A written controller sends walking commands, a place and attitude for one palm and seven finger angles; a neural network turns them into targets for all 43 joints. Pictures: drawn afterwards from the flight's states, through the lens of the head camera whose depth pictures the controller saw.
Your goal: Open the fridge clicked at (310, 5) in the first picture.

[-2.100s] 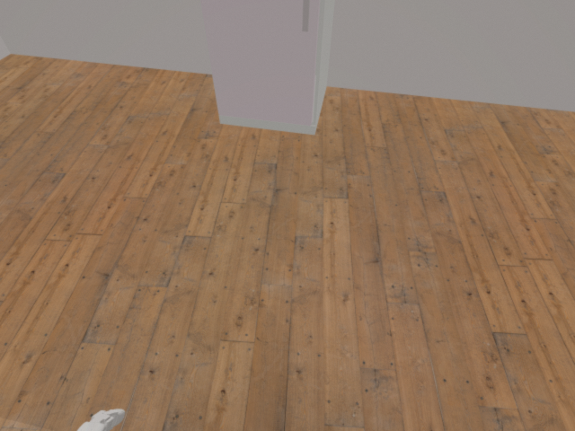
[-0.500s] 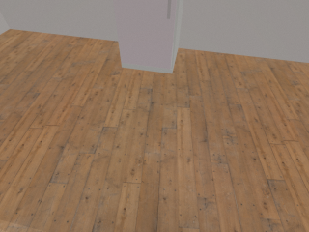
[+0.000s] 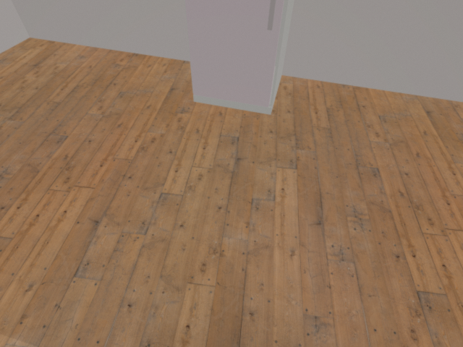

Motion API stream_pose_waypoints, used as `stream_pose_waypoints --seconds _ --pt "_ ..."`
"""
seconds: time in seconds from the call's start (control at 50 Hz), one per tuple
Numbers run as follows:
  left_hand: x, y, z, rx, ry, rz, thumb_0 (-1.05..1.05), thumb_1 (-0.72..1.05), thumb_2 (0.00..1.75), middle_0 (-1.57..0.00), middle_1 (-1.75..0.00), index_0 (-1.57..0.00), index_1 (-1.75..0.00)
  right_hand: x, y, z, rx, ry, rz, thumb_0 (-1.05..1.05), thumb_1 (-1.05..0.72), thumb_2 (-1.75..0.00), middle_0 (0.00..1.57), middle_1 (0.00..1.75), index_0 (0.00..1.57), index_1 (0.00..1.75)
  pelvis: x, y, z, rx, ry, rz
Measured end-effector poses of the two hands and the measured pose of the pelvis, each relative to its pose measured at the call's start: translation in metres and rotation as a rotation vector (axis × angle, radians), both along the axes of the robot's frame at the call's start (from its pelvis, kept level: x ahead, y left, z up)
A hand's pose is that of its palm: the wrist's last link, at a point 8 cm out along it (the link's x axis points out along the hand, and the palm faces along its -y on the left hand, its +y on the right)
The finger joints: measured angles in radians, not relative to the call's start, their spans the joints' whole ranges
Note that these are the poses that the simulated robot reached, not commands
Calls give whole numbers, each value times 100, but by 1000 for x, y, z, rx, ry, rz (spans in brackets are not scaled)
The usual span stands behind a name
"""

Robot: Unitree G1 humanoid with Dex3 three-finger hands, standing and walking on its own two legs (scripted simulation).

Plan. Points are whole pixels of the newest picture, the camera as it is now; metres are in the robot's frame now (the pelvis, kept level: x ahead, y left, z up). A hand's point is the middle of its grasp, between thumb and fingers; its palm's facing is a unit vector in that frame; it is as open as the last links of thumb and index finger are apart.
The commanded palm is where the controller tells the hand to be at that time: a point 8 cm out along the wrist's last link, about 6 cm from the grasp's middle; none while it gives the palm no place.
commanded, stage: walk to a spot facing it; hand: right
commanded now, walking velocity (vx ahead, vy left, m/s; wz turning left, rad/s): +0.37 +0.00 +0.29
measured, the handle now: out of the picture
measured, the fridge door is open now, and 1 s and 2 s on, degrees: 0 0 0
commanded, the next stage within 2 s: turn to face it in 1.90 s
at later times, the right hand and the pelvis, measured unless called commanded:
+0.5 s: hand (352, 302) +0.26 -0.25 -0.15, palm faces -0.12 +0.98 -0.18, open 7.4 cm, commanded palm none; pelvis +0.19 -0.06 +0.02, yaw +11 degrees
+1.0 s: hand (300, 204) +0.52 -0.17 -0.16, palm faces -0.23 +0.95 -0.21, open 7.1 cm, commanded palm none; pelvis +0.42 +0.01 +0.02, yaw +14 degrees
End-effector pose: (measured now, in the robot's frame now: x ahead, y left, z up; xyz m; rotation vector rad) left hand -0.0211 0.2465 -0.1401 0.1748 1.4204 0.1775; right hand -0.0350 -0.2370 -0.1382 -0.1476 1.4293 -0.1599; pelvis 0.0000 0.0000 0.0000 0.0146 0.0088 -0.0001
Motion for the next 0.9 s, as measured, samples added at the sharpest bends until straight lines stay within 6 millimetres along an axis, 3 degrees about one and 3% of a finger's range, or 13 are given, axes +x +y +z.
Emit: stream_pose_waypoints --seconds 0.04,0.1,0.18,0.26,0.34,0.38,0.48,0.58,0.7,0.76,0.8,0.84,0.9 --pt "7 -4 1 -2 41 -7 1 91 90 -20 -30 -20 -30 -3 8 0 9 11 -31 1 -91 -90 20 30 20 30 12 -2 1 2 2 3" --pt "43 -13 7 -3 14 -12 1 91 90 -20 -30 -20 -30 -13 15 4 31 81 -53 0 -91 -90 20 30 21 30 31 -8 5 1 5 22" --pt "121 -31 17 -4 -133 -11 1 91 90 -20 -30 -20 -30 -18 13 8 74 214 -50 0 -90 -90 20 30 21 30 60 -23 8 0 14 51" --pt "196 -51 19 21 -308 -13 1 91 90 -20 -30 -20 -30 7 -11 -5 95 288 -34 1 -90 -90 21 30 21 30 96 -44 -5 5 -2 82" --pt "217 -68 25 25 -348 40 0 91 90 -20 -30 -20 -30 84 -42 -10 60 209 33 1 -90 -90 20 30 21 30 126 -56 0 2 -21 133" --pt "213 -77 28 18 -311 72 0 91 90 -20 -30 -20 -30 138 -54 -7 41 113 70 1 -91 -90 20 30 20 30 141 -59 7 0 -19 146" --pt "198 -71 35 52 -210 164 -2 96 90 -20 -30 -20 -30 272 -62 10 20 -120 154 1 -91 -90 20 30 20 30 181 -63 20 -11 -4 179" --pt "174 -78 30 29 -58 245 -1 94 90 -20 -30 -20 -30 386 -43 23 30 -253 250 0 -91 -90 19 30 20 30 224 -59 22 -17 -4 203" --pt "154 -95 21 -38 134 367 0 92 90 -20 -30 -20 -30 499 10 23 53 -317 382 0 -91 -90 19 30 20 30 283 -37 12 -12 -10 240" --pt "156 -97 13 -84 230 406 0 92 90 -20 -30 -20 -30 545 39 15 63 -363 415 0 -91 -90 20 30 20 30 316 -17 -1 -10 -16 243" --pt "171 -93 9 -104 261 418 0 92 90 -20 -30 -20 -30 559 50 10 70 -381 403 0 -91 -90 20 30 20 30 333 -7 -4 -3 -22 248" --pt "199 -82 9 -103 240 416 1 91 90 -20 -30 -20 -30 561 55 9 74 -355 381 0 -91 -90 20 30 20 30 350 -1 -1 4 -28 249" --pt "261 -59 11 -77 138 388 1 91 90 -20 -30 -20 -30 554 52 9 63 -274 340 0 -92 -90 20 30 20 30 376 6 8 14 -22 252"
